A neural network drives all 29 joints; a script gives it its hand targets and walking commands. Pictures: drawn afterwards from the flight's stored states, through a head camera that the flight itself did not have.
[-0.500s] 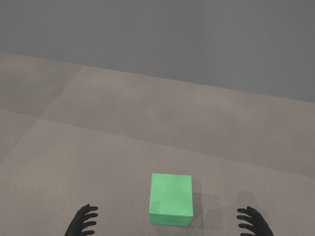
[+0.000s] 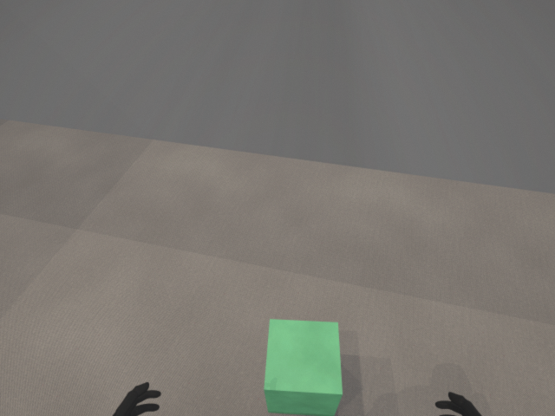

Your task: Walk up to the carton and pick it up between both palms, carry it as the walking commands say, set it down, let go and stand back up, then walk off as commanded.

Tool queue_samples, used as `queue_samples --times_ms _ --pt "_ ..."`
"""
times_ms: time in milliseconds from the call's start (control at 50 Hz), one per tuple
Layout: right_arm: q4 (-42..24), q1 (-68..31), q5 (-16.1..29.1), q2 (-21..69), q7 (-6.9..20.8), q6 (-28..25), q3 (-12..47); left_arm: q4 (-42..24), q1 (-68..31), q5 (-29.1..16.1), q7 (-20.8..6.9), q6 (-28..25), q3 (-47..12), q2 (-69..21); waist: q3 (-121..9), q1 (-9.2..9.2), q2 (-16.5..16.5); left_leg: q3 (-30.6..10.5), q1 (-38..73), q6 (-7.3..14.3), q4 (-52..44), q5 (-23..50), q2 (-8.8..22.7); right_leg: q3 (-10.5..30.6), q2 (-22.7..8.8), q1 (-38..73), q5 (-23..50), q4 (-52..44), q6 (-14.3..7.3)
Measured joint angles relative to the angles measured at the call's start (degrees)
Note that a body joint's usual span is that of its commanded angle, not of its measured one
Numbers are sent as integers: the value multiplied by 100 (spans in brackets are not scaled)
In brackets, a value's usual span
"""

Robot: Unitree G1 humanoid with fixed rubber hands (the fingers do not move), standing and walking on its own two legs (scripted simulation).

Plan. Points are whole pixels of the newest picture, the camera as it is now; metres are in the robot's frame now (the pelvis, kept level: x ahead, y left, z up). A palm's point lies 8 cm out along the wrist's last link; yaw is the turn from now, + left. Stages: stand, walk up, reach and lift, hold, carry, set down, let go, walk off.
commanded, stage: stand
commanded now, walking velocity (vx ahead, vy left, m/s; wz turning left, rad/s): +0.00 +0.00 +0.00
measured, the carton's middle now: (302, 368) +0.42 -0.04 -0.64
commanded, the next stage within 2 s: walk off in 1.68 s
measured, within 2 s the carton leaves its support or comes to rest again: neither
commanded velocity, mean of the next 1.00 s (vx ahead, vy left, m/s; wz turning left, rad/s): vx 0.00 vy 0.00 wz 0.00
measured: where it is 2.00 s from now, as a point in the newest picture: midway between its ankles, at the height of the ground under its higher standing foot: outside the picture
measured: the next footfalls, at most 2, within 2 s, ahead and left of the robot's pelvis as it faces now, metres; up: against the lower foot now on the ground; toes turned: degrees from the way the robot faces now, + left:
none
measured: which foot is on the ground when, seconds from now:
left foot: down 0.00-1.00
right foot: down 0.00-1.00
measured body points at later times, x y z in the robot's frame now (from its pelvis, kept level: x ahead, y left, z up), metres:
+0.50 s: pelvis +0.02 +0.00 +0.01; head +0.00 -0.01 +0.46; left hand +0.13 +0.30 -0.10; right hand +0.13 -0.29 -0.11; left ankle -0.05 +0.10 -0.73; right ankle +0.03 -0.09 -0.73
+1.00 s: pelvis +0.00 +0.00 +0.01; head -0.01 -0.01 +0.46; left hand +0.08 +0.31 -0.11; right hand +0.07 -0.30 -0.12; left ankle -0.05 +0.10 -0.73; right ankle +0.03 -0.09 -0.73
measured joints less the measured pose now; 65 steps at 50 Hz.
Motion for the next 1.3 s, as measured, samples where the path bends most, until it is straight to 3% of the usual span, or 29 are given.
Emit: queue_samples --times_ms 200,460,920,1300 --pt "888 82 27 -476 -130 -407 -136 967 107 -54 114 -269 132 440 -226 -5 12 -50 95 -4 -183 -48 30 -30 22 68 -90 -110 -21" --pt "1471 -132 63 -418 -186 -520 116 1596 -108 -51 135 -358 -18 438 -389 24 70 -62 440 33 -583 128 -5 -11 -28 364 4 -381 8" --pt "2227 -113 103 -581 -154 -581 168 2365 -181 -135 113 -396 -115 606 -188 32 2 -35 557 22 -951 502 -26 31 -68 482 382 -749 14" --pt "2526 -319 171 -623 -152 -572 238 2602 -333 -181 112 -432 -229 611 -127 23 -5 -17 615 15 -1068 555 -11 58 -54 520 430 -837 5"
